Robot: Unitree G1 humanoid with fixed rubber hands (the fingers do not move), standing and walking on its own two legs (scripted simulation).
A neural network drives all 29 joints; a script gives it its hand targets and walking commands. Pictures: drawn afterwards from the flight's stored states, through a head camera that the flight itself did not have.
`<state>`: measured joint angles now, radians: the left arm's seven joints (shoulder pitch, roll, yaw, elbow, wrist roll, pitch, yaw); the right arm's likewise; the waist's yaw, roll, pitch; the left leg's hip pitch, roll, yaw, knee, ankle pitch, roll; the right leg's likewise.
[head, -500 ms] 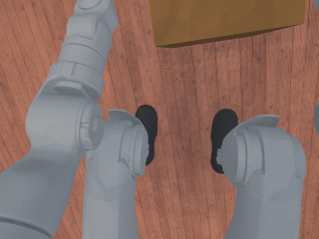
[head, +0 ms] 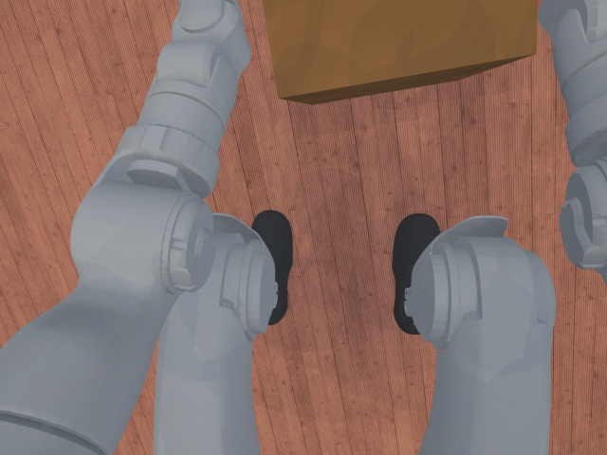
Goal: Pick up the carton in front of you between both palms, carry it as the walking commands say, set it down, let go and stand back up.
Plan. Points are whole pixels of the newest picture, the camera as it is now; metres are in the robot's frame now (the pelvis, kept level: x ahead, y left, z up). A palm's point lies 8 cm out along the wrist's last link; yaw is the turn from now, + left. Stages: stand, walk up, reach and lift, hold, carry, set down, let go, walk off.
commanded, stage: reach and lift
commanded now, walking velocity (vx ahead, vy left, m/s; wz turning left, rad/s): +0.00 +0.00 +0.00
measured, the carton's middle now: out of the picture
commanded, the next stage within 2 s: none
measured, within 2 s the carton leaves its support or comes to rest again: leaves its support in 0.24 s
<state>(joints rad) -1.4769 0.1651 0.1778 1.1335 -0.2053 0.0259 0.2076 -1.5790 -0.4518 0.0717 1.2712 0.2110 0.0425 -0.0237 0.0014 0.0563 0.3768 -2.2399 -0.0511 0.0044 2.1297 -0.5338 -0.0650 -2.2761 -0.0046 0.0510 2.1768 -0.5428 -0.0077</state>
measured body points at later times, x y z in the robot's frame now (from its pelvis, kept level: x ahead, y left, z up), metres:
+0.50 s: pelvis +0.01 +0.00 +0.01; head +0.32 -0.07 +0.32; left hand +0.54 +0.09 -0.10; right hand +0.54 -0.21 -0.11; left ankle +0.13 +0.13 -0.34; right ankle +0.11 -0.12 -0.34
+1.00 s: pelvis +0.01 +0.02 +0.13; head +0.26 -0.04 +0.50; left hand +0.51 +0.10 +0.07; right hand +0.49 -0.20 +0.06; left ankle +0.13 +0.13 -0.34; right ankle +0.11 -0.12 -0.34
